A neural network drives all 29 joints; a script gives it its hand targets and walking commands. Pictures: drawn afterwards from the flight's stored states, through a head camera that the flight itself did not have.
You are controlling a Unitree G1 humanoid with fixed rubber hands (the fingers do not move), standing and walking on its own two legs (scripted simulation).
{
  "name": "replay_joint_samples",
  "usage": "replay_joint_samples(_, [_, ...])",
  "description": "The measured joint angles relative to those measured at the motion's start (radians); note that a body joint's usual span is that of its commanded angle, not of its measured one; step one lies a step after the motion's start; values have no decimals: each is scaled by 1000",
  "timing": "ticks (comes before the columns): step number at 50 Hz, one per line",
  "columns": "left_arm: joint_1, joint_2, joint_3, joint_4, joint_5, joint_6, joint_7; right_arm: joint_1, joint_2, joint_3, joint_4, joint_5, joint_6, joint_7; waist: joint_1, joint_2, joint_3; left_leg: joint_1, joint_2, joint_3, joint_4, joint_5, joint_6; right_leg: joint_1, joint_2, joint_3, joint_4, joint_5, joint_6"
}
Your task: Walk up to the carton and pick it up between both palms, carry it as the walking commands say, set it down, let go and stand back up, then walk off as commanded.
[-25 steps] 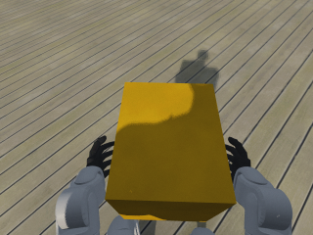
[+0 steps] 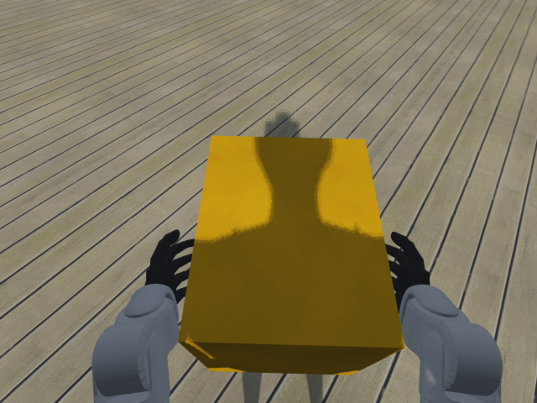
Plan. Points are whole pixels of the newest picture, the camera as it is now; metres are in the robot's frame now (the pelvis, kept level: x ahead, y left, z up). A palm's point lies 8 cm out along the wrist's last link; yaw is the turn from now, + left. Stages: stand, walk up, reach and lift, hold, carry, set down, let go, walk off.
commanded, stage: carry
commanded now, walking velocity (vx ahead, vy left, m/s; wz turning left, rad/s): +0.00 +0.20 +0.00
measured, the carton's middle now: (284, 261) +0.31 +0.01 +0.05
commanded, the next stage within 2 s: none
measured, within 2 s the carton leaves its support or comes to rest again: neither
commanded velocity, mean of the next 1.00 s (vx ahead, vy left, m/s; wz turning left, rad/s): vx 0.00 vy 0.20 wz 0.00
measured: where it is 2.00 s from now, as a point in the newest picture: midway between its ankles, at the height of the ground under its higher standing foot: outside the picture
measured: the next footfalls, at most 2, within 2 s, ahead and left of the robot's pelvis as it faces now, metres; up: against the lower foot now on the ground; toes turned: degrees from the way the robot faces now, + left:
right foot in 0.18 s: -0.01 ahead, -0.13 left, +0.00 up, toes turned +1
left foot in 0.42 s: +0.04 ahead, +0.17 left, +0.00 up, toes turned +7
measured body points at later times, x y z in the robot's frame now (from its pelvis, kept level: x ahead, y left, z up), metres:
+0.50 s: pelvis -0.02 +0.05 -0.01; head +0.00 +0.05 +0.44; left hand +0.24 +0.19 +0.07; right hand +0.22 -0.12 +0.06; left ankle +0.02 +0.12 -0.73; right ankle -0.06 -0.12 -0.72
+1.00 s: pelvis -0.04 +0.08 -0.01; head -0.02 +0.08 +0.44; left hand +0.23 +0.22 +0.07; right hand +0.20 -0.09 +0.06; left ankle +0.00 +0.17 -0.74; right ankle -0.05 -0.09 -0.73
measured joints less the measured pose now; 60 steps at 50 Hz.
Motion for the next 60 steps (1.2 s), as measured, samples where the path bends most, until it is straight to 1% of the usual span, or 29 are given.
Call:
replay_joint_samples(4, [0, 0, -1, 0, 0, 7, 3, 0, 0, 0, 0, -4, 6, 3, 1, 0, 6, 0, 0, 7, -11, 17, 1, 83, -23, -40, -34, -40, 0])
replay_joint_samples(6, [0, 0, -1, 0, 0, 9, 3, 0, 0, 0, 0, -6, 10, 4, -1, 4, 14, -1, 0, 11, -3, 17, 1, 139, -33, -58, -131, -50, -5])
replay_joint_samples(9, [-1, 1, -1, 3, 0, 9, 2, 0, 0, 1, 0, -9, 12, 5, 1, 0, 21, -33, -3, 28, 65, -10, 1, 225, -51, -57, -347, -55, -32])
replay_joint_samples(10, [2, 0, -3, 14, -1, 3, 1, 2, -1, 0, 2, -13, 12, 5, -1, 10, 29, -47, 3, 27, 104, -38, -3, 229, -49, -59, -354, -66, -36])
replay_joint_samples(12, [7, 0, -5, 33, -3, 8, -1, 16, 0, 1, 2, -22, 26, 5, -4, 17, 40, -53, 6, 26, 177, -121, -19, 229, -49, -47, -350, -54, -37])
replay_joint_samples(14, [6, -1, -6, 34, -3, 4, -3, 16, 0, 0, 1, -22, 23, 5, -17, 14, 54, -54, 6, 26, 244, -165, -30, 227, -62, -28, -350, -40, -33])
replay_joint_samples(15, [6, -1, -6, 33, -3, -3, -3, 15, 0, 0, 1, -21, 15, 5, -26, 14, 57, -55, 6, 25, 260, -184, -33, 223, -72, -21, -351, -36, -27])
replay_joint_samples(17, [6, -1, -6, 31, -3, -16, -5, 15, 0, 0, 1, -17, 0, 5, -43, 14, 57, -53, 7, 25, 234, -203, -36, 209, -92, -13, -351, -34, -13])
replay_joint_samples(19, [6, -1, -6, 26, -3, -25, -5, 15, 0, 1, 1, -12, -12, 4, -49, 13, 57, -38, 8, 24, 156, -205, -36, 194, -107, -8, -351, -33, 3])
replay_joint_samples(20, [6, -1, -6, 24, -3, -27, -4, 15, 0, 1, 1, -10, -16, 3, -49, 16, 54, -24, 14, 23, 110, -175, -36, 187, -109, -7, -351, -33, 11])
replay_joint_samples(21, [6, -1, -6, 22, -3, -29, -4, 15, 0, 1, 1, -8, -20, 3, -51, 24, 52, -17, 24, 24, 72, -61, -36, 183, -108, -12, -351, -34, 19])
replay_joint_samples(22, [6, -1, -6, 19, -3, -33, -4, 15, 0, 1, 1, -6, -27, 3, -50, 24, 62, -17, 25, 26, 71, -2, -35, 182, -109, -13, -341, -34, 22])
replay_joint_samples(25, [6, -1, -6, 15, -3, -29, -2, 15, 0, 1, 2, -4, -28, 4, -30, 25, 78, -16, 25, 25, 98, -57, -19, 152, -107, -37, -229, -129, 19])
replay_joint_samples(28, [6, -1, -6, 10, -3, -26, 0, 15, 1, 1, 1, -4, -28, 5, -11, 24, 75, -17, 25, 25, 77, -55, -7, 101, -106, -69, -100, -138, 19])
replay_joint_samples(30, [6, -1, -6, 6, -3, -25, 1, 15, 1, 1, 1, -4, -31, 7, -3, 24, 73, -17, 25, 26, 60, -40, -4, 93, -106, -89, -84, -139, 19])
replay_joint_samples(35, [6, 0, -6, 1, -3, -22, 3, 15, 1, 1, 1, -4, -32, 9, 4, 23, 69, -17, 25, 27, 47, -25, -2, 101, -106, -134, -107, -140, 14])
replay_joint_samples(37, [6, 0, -6, 1, -3, -20, 3, 15, 1, 1, 1, -4, -30, 9, 5, 23, 67, -17, 24, 28, 57, -28, -2, 131, -106, -146, -195, -112, 7])
replay_joint_samples(39, [5, 0, -6, -1, -3, -19, 3, 15, 1, 2, 1, -4, -30, 9, 3, 19, 67, -24, 16, 31, 95, -44, -4, 183, -113, -144, -332, -28, -18])
replay_joint_samples(40, [5, 0, -6, 5, -3, -19, 2, 16, 0, 2, 1, -7, -27, 9, 2, 26, 68, -34, 18, 30, 130, -67, -5, 189, -114, -145, -340, -6, -21])
replay_joint_samples(41, [8, -1, -7, 14, -4, -16, 1, 18, 0, 2, 1, -12, -17, 9, 2, 35, 68, -39, 19, 29, 168, -126, -9, 191, -114, -143, -335, -5, -18])
replay_joint_samples(43, [9, -1, -7, 18, -3, -6, 1, 19, 0, 2, 1, -17, -2, 10, 2, 28, 73, -52, 18, 29, 283, -203, -16, 192, -121, -121, -335, -7, -13])
replay_joint_samples(45, [8, -1, -8, 19, -3, -9, 0, 18, 0, 1, 0, -17, -4, 10, -18, 18, 76, -55, 19, 28, 337, -225, -19, 187, -139, -109, -335, -6, -4])
replay_joint_samples(47, [8, -1, -8, 18, -3, -17, -1, 18, 0, 1, 0, -15, -12, 10, -41, 17, 69, -50, 19, 26, 290, -238, -25, 170, -156, -107, -335, -2, 10])
replay_joint_samples(49, [8, -1, -8, 17, -3, -25, -1, 18, 0, 2, -1, -11, -21, 8, -53, 19, 63, -16, 23, 25, 150, -217, -25, 155, -166, -107, -335, 2, 28])
replay_joint_samples(50, [8, -1, -8, 14, -3, -28, -1, 18, 0, 2, -1, -9, -26, 8, -58, 24, 60, -10, 27, 26, 96, -94, -26, 150, -167, -112, -333, 2, 36])
replay_joint_samples(51, [7, -1, -7, 13, -3, -32, -1, 18, 1, 2, 0, -7, -32, 7, -56, 22, 71, -11, 26, 28, 98, -28, -23, 150, -168, -113, -315, -9, 36])
replay_joint_samples(53, [7, -1, -7, 14, -3, -26, -1, 18, 0, 2, 1, -7, -26, 7, -44, 22, 84, -10, 26, 28, 117, -51, -12, 128, -155, -115, -206, -106, 36])
replay_joint_samples(55, [7, -1, -6, 11, -3, -23, 0, 18, 1, 2, 0, -7, -25, 7, -28, 22, 80, -11, 26, 28, 98, -66, -3, 95, -136, -119, -112, -141, 36])
replay_joint_samples(60, [7, 0, -7, -3, -3, -27, 3, 18, 1, 2, 0, -3, -41, 11, -3, 21, 78, -11, 25, 29, 43, -27, 8, 87, -113, -158, -96, -144, 35])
